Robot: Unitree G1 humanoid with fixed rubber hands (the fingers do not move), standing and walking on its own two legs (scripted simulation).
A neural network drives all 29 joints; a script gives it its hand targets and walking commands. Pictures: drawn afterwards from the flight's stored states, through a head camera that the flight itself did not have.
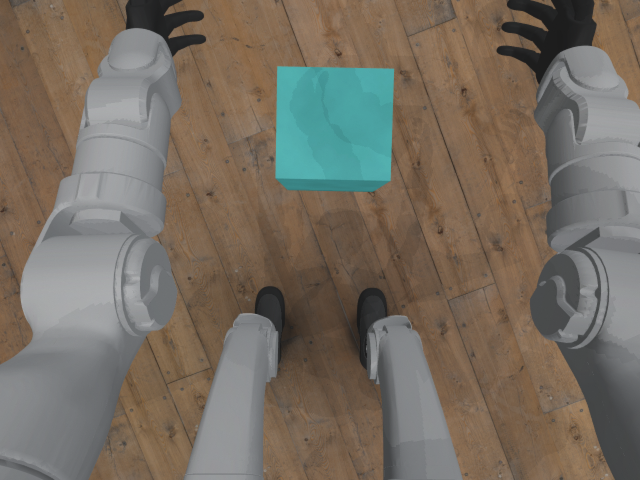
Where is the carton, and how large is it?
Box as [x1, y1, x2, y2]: [275, 66, 393, 191]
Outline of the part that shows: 277,66 275,177 287,189 373,191 389,181 393,69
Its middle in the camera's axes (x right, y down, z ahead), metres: +0.03 -0.22 +0.82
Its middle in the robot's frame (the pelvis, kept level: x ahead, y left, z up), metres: +0.55 -0.01 -0.54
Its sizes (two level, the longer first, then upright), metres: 0.210 0.200 0.250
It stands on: the floor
